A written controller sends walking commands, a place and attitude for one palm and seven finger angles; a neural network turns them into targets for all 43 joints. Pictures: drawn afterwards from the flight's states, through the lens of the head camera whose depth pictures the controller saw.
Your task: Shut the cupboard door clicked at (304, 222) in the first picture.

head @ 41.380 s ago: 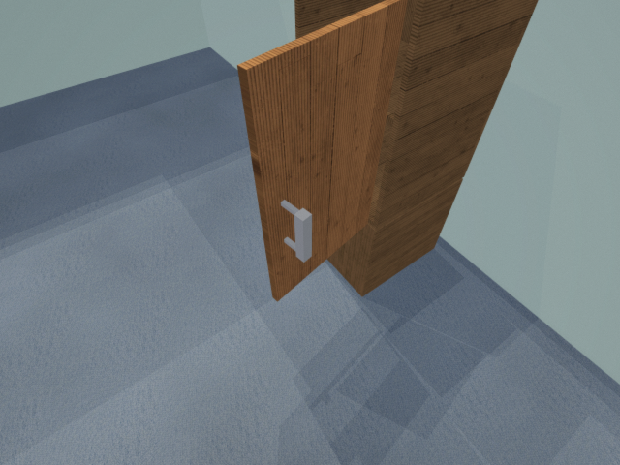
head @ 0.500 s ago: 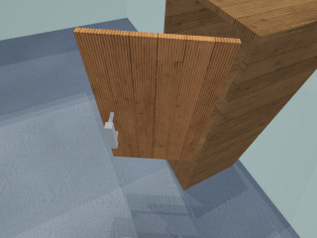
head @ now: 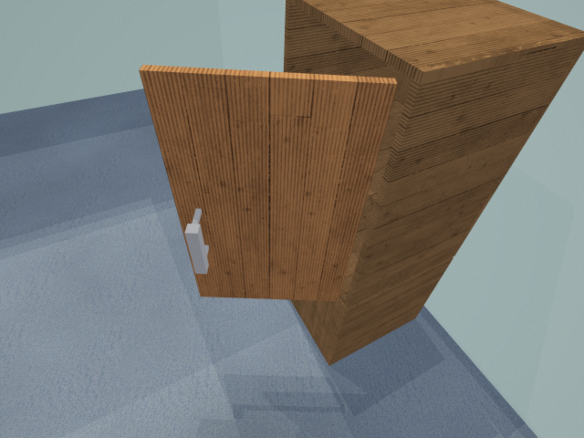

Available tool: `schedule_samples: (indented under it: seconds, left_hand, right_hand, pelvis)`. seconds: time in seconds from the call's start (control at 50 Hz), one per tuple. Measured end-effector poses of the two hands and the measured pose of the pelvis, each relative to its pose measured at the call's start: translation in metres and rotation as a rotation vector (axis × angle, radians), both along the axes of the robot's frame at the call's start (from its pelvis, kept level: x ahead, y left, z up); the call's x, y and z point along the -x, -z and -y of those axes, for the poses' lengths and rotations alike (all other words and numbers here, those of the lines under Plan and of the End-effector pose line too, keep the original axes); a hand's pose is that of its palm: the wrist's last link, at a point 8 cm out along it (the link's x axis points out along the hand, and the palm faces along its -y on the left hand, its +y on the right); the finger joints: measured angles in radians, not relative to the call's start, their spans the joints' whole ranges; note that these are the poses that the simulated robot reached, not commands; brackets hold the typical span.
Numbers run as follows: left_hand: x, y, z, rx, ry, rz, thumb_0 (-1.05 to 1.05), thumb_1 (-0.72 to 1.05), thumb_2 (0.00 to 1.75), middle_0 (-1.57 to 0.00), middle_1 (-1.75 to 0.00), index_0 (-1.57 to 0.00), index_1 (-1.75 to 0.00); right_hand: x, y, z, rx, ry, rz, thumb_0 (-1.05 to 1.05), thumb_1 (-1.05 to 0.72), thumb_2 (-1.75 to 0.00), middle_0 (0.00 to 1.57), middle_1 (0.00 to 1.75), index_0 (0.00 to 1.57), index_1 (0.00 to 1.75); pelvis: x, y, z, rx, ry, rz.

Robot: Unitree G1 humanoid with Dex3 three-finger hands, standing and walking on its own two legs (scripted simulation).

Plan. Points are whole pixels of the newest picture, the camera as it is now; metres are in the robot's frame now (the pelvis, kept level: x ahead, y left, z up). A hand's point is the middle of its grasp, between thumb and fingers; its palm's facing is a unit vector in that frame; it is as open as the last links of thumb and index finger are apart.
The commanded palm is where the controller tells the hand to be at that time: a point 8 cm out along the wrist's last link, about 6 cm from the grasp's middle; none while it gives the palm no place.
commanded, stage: come to a stop and stand still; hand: left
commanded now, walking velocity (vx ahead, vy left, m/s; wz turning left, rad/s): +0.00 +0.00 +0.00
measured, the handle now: (199, 241) +0.48 +0.20 -0.07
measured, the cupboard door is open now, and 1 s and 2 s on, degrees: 61 61 61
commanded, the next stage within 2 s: look again from close up in 0.80 s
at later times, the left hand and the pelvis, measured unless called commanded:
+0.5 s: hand out of the picture -0.02 +0.23 -0.17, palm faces -0.01 -0.98 -0.19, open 7.4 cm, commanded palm none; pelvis -0.01 +0.05 +0.01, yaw +0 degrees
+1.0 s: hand out of the picture -0.03 +0.23 -0.17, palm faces -0.01 -0.98 -0.17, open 7.4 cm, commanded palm none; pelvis +0.00 +0.06 +0.01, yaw -1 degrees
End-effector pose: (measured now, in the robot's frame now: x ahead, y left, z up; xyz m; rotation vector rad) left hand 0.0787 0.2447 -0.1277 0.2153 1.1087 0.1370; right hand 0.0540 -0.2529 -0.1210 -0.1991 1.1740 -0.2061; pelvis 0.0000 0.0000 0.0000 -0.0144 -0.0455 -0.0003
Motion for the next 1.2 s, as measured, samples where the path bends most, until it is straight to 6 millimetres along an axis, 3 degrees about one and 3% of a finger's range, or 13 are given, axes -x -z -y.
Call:
schedule_samples:
  seconds: [0.14,0.32,0.5,0.64,0.84,1.2]
  left_hand:
    - [0.011,0.004,-0.007,0.025,0.015,-0.029,0.01,0.90,0.90,-0.20,-0.30,-0.20,-0.30]
    - [0.055,0.012,-0.024,0.038,-0.016,-0.158,0.01,0.90,0.90,-0.20,-0.30,-0.20,-0.30]
    - [0.102,0.016,-0.033,0.053,-0.049,-0.288,0.01,0.90,0.90,-0.20,-0.30,-0.20,-0.30]
    - [0.123,0.016,-0.035,0.068,-0.065,-0.344,0.01,0.91,0.90,-0.20,-0.30,-0.19,-0.30]
    - [0.125,0.015,-0.036,0.074,-0.071,-0.357,0.01,0.91,0.90,-0.20,-0.30,-0.20,-0.30]
    - [0.096,0.011,-0.035,0.055,-0.052,-0.329,0.01,0.91,0.90,-0.20,-0.30,-0.19,-0.30]
  right_hand:
    - [0.023,-0.003,-0.017,-0.007,0.003,-0.046,0.00,-0.91,-0.90,0.20,0.30,0.20,0.30]
    - [0.048,0.000,-0.047,-0.035,0.017,-0.127,0.00,-0.91,-0.90,0.20,0.30,0.20,0.30]
    - [0.049,0.002,-0.070,-0.049,0.026,-0.155,0.01,-0.92,-0.90,0.20,0.30,0.20,0.30]
    - [0.042,0.002,-0.078,-0.047,0.027,-0.148,0.00,-0.92,-0.90,0.20,0.30,0.20,0.30]
    - [0.035,0.002,-0.084,-0.047,0.031,-0.141,0.00,-0.92,-0.90,0.20,0.30,0.20,0.30]
    - [0.047,0.006,-0.085,-0.074,0.065,-0.191,0.00,-0.92,-0.90,0.20,0.30,0.20,0.30]
  pelvis:
    - [0.008,-0.004,-0.011,0.008,0.003,-0.013]
    - [0.010,-0.007,-0.030,0.012,0.005,-0.022]
    - [0.010,-0.009,-0.048,0.009,0.009,-0.024]
    - [0.009,-0.010,-0.057,0.005,0.011,-0.025]
    - [0.006,-0.011,-0.063,0.001,0.014,-0.025]
    - [-0.005,-0.012,-0.059,-0.007,0.024,-0.030]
